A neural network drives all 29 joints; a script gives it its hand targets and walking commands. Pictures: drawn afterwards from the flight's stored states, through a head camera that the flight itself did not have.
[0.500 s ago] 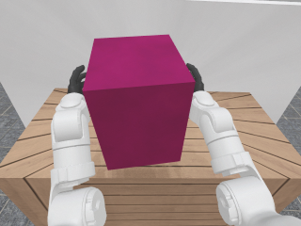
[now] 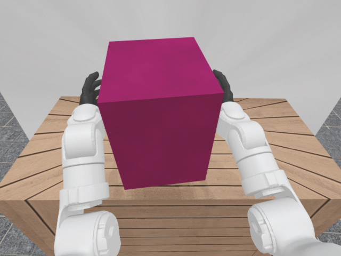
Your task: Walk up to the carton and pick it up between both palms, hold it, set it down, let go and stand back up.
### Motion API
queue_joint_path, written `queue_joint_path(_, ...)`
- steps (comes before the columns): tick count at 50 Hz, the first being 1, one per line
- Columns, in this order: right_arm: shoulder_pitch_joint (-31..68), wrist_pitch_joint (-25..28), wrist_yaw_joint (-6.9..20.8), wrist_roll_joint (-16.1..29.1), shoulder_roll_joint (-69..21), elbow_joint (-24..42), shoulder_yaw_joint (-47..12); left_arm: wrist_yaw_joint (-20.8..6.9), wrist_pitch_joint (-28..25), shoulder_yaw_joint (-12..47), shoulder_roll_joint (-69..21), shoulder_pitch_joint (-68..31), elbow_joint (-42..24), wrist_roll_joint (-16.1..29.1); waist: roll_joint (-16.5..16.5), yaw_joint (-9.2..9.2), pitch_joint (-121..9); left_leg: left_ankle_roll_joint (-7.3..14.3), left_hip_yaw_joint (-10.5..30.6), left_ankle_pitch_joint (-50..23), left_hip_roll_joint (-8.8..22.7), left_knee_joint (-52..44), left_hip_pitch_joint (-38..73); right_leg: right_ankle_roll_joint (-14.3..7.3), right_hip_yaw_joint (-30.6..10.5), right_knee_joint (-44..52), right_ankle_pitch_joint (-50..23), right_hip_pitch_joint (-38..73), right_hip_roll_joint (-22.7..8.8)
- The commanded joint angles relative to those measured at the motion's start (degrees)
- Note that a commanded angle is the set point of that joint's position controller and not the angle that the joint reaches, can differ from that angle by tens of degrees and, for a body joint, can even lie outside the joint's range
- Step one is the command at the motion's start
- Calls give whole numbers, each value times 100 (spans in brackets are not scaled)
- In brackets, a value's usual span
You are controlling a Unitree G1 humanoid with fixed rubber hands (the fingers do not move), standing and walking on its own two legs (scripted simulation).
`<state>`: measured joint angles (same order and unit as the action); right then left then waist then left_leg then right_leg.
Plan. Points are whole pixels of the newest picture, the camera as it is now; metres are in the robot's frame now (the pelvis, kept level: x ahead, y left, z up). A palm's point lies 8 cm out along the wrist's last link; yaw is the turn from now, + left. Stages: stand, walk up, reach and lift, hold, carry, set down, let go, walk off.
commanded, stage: hold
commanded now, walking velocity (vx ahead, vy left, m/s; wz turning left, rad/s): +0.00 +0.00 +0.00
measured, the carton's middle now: (159, 113) +0.39 +0.00 +0.18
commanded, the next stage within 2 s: set down in 1.48 s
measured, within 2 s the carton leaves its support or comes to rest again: neither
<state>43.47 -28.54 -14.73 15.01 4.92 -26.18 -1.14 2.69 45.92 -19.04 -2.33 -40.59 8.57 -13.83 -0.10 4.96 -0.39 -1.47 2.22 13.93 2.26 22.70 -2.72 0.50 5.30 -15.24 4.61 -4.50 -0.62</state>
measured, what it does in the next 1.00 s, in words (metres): stands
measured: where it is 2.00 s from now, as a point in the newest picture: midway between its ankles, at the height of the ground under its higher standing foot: outside the picture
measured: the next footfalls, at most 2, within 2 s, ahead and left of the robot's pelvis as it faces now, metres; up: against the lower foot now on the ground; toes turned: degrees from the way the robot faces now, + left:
none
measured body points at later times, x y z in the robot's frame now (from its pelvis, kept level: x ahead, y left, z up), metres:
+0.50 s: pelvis -0.01 +0.00 +0.00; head -0.06 +0.02 +0.45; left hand +0.38 +0.16 +0.22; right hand +0.37 -0.13 +0.22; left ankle -0.01 +0.13 -0.75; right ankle +0.05 -0.13 -0.75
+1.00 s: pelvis +0.01 +0.01 +0.00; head -0.04 +0.02 +0.45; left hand +0.38 +0.15 +0.21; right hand +0.38 -0.14 +0.21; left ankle -0.01 +0.13 -0.75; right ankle +0.05 -0.13 -0.75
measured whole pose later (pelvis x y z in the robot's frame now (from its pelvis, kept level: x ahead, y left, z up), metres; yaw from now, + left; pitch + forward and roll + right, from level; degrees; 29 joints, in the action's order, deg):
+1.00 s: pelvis +0.01 +0.01 +0.00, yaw +0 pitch -7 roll -2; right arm 39.2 -29.9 -16.8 18.9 6.5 -19.6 -4.9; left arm 2.1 48.7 -17.5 -3.8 -34.8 -0.3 -14.1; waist -0.5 5.9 0.0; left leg -1.2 2.2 15.6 2.3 23.8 -1.1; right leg 1.2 5.0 -14.6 5.4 -2.1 -0.5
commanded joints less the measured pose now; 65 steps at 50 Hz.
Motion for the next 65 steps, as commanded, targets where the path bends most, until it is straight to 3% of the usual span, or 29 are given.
queue_joint_path(1, 5407, 309, 454, 813, -4203, 2234, -2265, -893, -338, 3134, -3234, -4230, -603, 892, 10, -47, -2721, -140, -199, -1757, -596, -306, -438, 314, -209, -248, -1128, 1971, 542)
queue_joint_path(2, 5544, 318, 432, 852, -4313, 2325, -2337, -907, -338, 3184, -3290, -4316, -718, 939, -9, -132, -2892, -134, -187, -1785, -597, -310, -433, 296, -241, -278, -1147, 2111, 518)
queue_joint_path(3, 5481, 301, 401, 900, -4297, 2306, -2278, -915, -314, 3270, -3298, -4287, -608, 1001, -135, 10, -2815, -170, -220, -1793, -604, -263, -430, 297, -278, -290, -1226, 2056, 466)
queue_joint_path(6, 5328, 190, 338, 938, -4279, 2382, -2329, -971, -287, 3309, -3249, -4312, -897, 1012, -100, 29, -2912, -210, -216, -1985, -656, -218, -393, 384, -327, -313, -1588, 2197, 518)
queue_joint_path(8, 5299, 219, 296, 1139, -4336, 2834, -2665, -921, -317, 3485, -3325, -4280, -1334, 1109, -166, -22, -3297, -249, -148, -2463, -656, -112, -248, 408, -253, -441, -2094, 2241, 552)
queue_joint_path(10, 5197, 146, 294, 1033, -4261, 2452, -2370, -929, -261, 3328, -3203, -4264, -1112, 995, -158, 40, -2792, -236, -188, -2055, -638, -144, -332, 384, -246, -294, -1644, 1958, 539)
queue_joint_path(11, 5115, 88, 335, 965, -4201, 2273, -2325, -952, -245, 3121, -3009, -4322, -995, 941, 3, -48, -2629, -173, -200, -1730, -603, -316, -358, 390, -225, -264, -1265, 1925, 530)
queue_joint_path(13, 5221, 87, 376, 877, -4159, 2132, -2188, -968, -214, 3090, -3059, -4353, -845, 880, -71, -74, -2373, -95, -202, -1445, -580, -418, -530, 329, -215, -198, -776, 1781, 499)
queue_joint_path(21, 5495, 162, 497, 518, -4203, 1775, -1725, -1090, -201, 3011, -3350, -4723, -318, 826, -232, 105, -2191, -25, -287, -688, -546, -714, -848, 263, -143, -179, -4, 1827, 515)
queue_joint_path(22, 5465, 114, 521, 487, -4061, 1443, -1566, -1101, -191, 2881, -3200, -4707, 18, 775, -328, 137, -1947, -37, -283, -394, -536, -789, -1044, 248, -202, -137, 248, 1745, 458)
queue_joint_path(25, 5861, 285, 624, 533, -4218, 1595, -1691, -1025, -317, 3022, -3391, -5019, -184, 917, -464, -4, -2492, -30, -262, -456, -473, -717, -1077, 196, -140, -242, 190, 1841, 515)
queue_joint_path(27, 5953, 307, 663, 488, -4215, 1594, -1601, -964, -388, 3104, -3493, -5060, 121, 1004, -422, 86, -2415, -40, -196, -524, -477, -732, -1050, 206, -182, -238, 266, 1792, 491)
queue_joint_path(30, 5929, 368, 700, 469, -4188, 1521, -1572, -903, -438, 2965, -3503, -4949, 76, 930, -295, 36, -2659, -62, -158, -763, -460, -655, -869, 217, -165, -210, 85, 1731, 551)
queue_joint_path(32, 5723, 433, 680, 595, -4206, 1734, -1832, -845, -487, 3251, -3563, -4852, -193, 1124, -264, 78, -3039, -176, -174, -1642, -521, -399, -484, 191, -152, -248, -541, 1833, 539)
queue_joint_path(34, 5453, 372, 602, 527, -4099, 1430, -1730, -883, -440, 3112, -3499, -4678, -108, 885, -373, 130, -2579, -259, -171, -1733, -606, -346, -415, 233, -207, -159, -560, 1686, 493)
queue_joint_path(36, 5503, 434, 560, 706, -4111, 1823, -1964, -901, -441, 3241, -3507, -4496, -480, 975, -251, 123, -3019, -243, -178, -2117, -580, -237, -238, 216, -202, -282, -1016, 1912, 548)
queue_joint_path(38, 5474, 462, 472, 935, -4212, 2367, -2307, -877, -423, 3466, -3598, -4310, -913, 1125, -251, 139, -3455, -377, -139, -3061, -616, 48, 151, 282, -198, -403, -2033, 2192, 587)
queue_joint_path(40, 5082, 412, 387, 1017, -4052, 2439, -2490, -866, -387, 3490, -3477, -4149, -1186, 1103, -313, 126, -3263, -405, -80, -3318, -608, 93, 144, 293, -151, -394, -2250, 2166, 641)
queue_joint_path(44, 4933, 292, 339, 1086, -4031, 2540, -2493, -900, -207, 3449, -3260, -3847, -1363, 895, -323, 116, -2777, -339, -105, -2985, -607, 2, 49, 293, -177, -363, -2057, 2065, 609)
queue_joint_path(45, 4971, 322, 344, 1212, -3989, 2839, -2664, -879, -203, 3550, -3351, -3788, -1528, 962, -306, 21, -3023, -348, -89, -3160, -549, 50, 104, 291, -138, -406, -2134, 2125, 635)
queue_joint_path(48, 4901, 331, 336, 1296, -4079, 3242, -2855, -860, -222, 3880, -3483, -3872, -2038, 1154, -381, 48, -3459, -443, -83, -3651, -553, 182, 242, 299, -158, -514, -2764, 2335, 654)
queue_joint_path(51, 4906, 267, 327, 1258, -4077, 3192, -2806, -845, -190, 3796, -3245, -3846, -2092, 1125, -180, -40, -3196, -336, -84, -3167, -578, 93, 12, 310, -171, -434, -2480, 2259, 659)
queue_joint_path(53, 4857, 167, 320, 1058, -3903, 2896, -2534, -886, -82, 3412, -3152, -3606, -1344, 900, -65, -25, -2383, -273, -168, -2242, -541, -200, -227, 342, -127, -277, -1579, 1986, 590)
queue_joint_path(55, 4992, 150, 362, 804, -3935, 2576, -2251, -971, -41, 3436, -3204, -3962, -1213, 842, -308, 4, -2234, -186, -220, -1461, -532, -478, -554, 232, -129, -213, -643, 1928, 600)
queue_joint_path(58, 5346, 164, 467, 513, -4106, 2181, -1913, -1005, -68, 3192, -3269, -4258, -490, 747, -221, 43, -1843, -41, -265, -642, -477, -745, -1003, 239, -152, -176, -60, 1898, 502)
queue_joint_path(60, 5316, 168, 549, 425, -4104, 1838, -1715, -1019, -112, 3064, -3273, -4377, -275, 783, -259, 172, -1770, 54, -251, -270, -444, -908, -1117, 228, -103, -177, 91, 1851, 512)
queue_joint_path(62, 5443, 206, 630, 359, -4090, 1524, -1530, -1016, -155, 3069, -3413, -4551, -116, 862, -472, 194, -1750, 6, -227, -155, -436, -868, -1169, 173, -113, -165, 280, 1738, 539)
queue_joint_path(63, 5572, 278, 663, 328, -4095, 1621, -1569, -1006, -197, 3050, -3387, -4702, -166, 834, -436, 85, -2105, 3, -225, -308, -431, -862, -1104, 193, -108, -245, 168, 1808, 533)
queue_joint_path(65, 5660, 317, 700, 392, -4047, 1596, -1522, -985, -273, 3046, -3421, -4754, -38, 876, -441, 123, -2346, -6, -241, -312, -440, -843, -1038, 261, -86, -205, 159, 1820, 486)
